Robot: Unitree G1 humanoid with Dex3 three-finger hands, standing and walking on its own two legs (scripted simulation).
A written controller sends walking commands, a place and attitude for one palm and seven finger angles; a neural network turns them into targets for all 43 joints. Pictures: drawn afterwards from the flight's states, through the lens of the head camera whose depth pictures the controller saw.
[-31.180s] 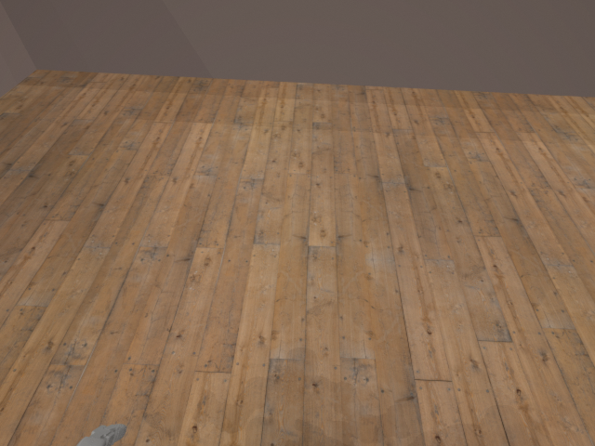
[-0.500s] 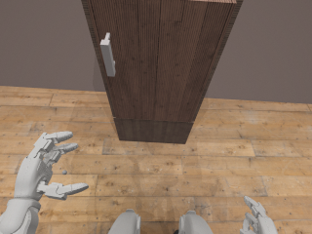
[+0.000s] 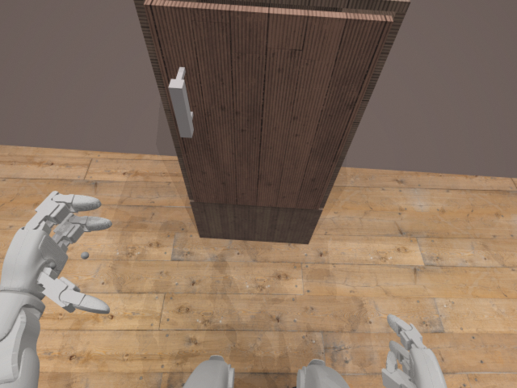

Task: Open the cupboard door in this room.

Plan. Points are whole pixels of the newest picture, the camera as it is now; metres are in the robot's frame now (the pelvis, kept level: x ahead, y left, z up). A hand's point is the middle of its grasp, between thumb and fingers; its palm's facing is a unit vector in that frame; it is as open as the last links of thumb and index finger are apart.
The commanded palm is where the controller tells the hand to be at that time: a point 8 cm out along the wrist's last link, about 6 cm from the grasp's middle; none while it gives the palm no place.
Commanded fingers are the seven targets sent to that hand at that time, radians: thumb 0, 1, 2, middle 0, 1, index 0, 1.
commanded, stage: raise the hand with hooked fingers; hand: left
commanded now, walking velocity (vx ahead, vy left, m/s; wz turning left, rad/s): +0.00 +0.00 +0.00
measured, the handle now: (184, 103) +0.61 +0.19 +0.04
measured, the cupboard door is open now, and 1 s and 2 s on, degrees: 0 0 0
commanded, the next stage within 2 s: move the hooked fingers beside the handle in 0.56 s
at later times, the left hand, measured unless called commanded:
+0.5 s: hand (94, 248) +0.29 +0.25 +0.05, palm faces +0.02 -1.00 -0.05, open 13.9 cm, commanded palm +0.26 +0.31 +0.06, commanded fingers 0.00 -0.50 0.30 -0.30 -1.20 -0.30 -1.20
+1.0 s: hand (114, 208) +0.36 +0.25 +0.05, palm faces -0.02 -1.00 -0.02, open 13.9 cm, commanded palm +0.33 +0.30 +0.05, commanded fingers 0.00 -0.50 0.30 -0.30 -1.20 -0.30 -1.20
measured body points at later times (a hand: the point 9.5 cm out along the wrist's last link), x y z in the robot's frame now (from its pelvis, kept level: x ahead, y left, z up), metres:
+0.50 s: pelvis +0.00 -0.01 +0.00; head +0.08 +0.00 +0.45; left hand +0.28 +0.31 +0.06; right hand +0.15 -0.27 -0.08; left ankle +0.00 +0.09 -0.67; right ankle +0.02 -0.13 -0.67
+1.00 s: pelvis -0.01 -0.01 +0.00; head +0.09 +0.00 +0.44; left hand +0.35 +0.30 +0.05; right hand +0.13 -0.27 -0.10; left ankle +0.00 +0.09 -0.67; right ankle +0.02 -0.13 -0.67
